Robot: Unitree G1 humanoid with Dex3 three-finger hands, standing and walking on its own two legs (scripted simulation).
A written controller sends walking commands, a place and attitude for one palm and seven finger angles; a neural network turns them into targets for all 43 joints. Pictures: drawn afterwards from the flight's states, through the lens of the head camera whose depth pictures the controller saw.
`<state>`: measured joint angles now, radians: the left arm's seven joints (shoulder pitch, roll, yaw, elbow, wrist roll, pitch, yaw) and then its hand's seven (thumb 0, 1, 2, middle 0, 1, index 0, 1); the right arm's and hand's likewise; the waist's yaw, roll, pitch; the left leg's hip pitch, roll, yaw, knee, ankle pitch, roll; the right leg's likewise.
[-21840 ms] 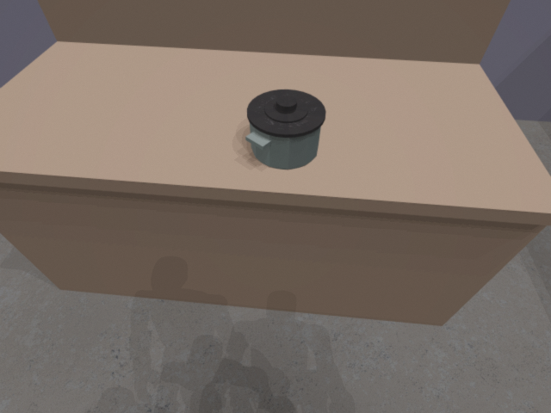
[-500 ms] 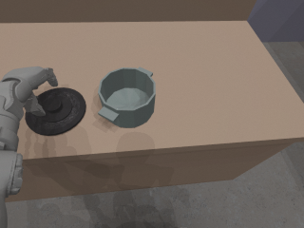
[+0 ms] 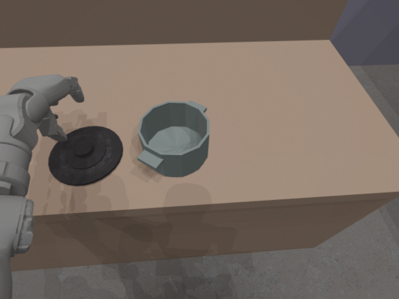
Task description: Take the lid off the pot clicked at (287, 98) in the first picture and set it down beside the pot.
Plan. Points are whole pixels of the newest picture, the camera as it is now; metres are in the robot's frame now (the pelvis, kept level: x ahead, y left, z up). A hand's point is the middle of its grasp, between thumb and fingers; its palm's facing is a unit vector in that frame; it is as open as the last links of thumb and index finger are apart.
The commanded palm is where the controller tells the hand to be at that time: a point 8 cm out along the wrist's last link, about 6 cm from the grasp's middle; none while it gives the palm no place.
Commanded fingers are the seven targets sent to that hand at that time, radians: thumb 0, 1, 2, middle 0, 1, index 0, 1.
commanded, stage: raise the empty hand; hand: left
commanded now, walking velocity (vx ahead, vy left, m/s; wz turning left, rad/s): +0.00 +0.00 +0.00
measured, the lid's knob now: (83, 148) +0.47 +0.28 -0.03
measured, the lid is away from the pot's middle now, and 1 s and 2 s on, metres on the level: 0.23 0.23 0.23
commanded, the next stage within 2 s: draw the hand back to the body in 0.20 s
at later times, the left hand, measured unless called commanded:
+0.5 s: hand (51, 118) +0.44 +0.28 +0.12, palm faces -0.36 -0.06 -0.93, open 11.0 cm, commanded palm +0.42 +0.27 +0.18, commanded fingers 0.00 -0.00 0.63 -0.34 -0.87 -0.34 -0.87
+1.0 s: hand (71, 119) +0.40 +0.22 +0.15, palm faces +0.26 -0.89 -0.38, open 11.0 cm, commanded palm +0.35 +0.27 +0.18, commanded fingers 0.00 0.13 0.67 -0.32 -0.79 -0.32 -0.79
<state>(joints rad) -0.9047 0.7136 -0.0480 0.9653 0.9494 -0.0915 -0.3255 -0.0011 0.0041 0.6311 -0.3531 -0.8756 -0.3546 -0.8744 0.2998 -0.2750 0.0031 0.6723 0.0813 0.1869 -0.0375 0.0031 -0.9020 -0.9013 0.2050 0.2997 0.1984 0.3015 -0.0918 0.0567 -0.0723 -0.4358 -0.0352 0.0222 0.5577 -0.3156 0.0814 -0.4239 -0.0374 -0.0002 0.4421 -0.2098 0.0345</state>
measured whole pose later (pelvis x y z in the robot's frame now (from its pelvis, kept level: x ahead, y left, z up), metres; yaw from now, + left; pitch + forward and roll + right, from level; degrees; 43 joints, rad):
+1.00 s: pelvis +0.00 -0.03 +0.01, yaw +0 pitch +2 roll -1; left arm -0.48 0.45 0.22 0.48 0.06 -0.09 0.01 0.00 0.01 0.63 -0.35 -0.87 -0.36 -0.87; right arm 0.21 -0.23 0.07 0.63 0.06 0.03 -0.08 0.01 -0.90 -0.90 0.20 0.30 0.20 0.30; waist -0.01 0.02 0.03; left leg -0.19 -0.01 0.01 0.46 -0.30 0.03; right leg -0.20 -0.01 -0.01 0.39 -0.22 0.02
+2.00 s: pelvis +0.00 -0.05 +0.01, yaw +1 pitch -3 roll -1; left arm 0.20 0.33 0.30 -0.19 -0.08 -0.08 0.10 0.01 0.88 0.90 -0.21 -0.31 -0.21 -0.31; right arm 0.17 -0.24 0.03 0.67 0.03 -0.09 -0.06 0.01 -0.90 -0.90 0.20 0.30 0.20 0.30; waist 0.03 0.07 0.02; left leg -0.09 0.01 0.00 0.44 -0.29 0.01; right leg -0.11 0.01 -0.03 0.38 -0.22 0.00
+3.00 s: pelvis -0.03 -0.02 +0.00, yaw -1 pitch +0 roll -1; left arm 0.64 0.41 0.37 -0.60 -0.04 -0.21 0.08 0.01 0.89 0.90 -0.21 -0.30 -0.21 -0.30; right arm 0.17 -0.22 -0.01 0.55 0.02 -0.04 -0.04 0.01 -0.90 -0.90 0.20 0.30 0.20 0.30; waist -0.03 -0.03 0.06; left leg -0.24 -0.02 0.05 0.52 -0.28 0.05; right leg -0.27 -0.02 0.02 0.45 -0.19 0.05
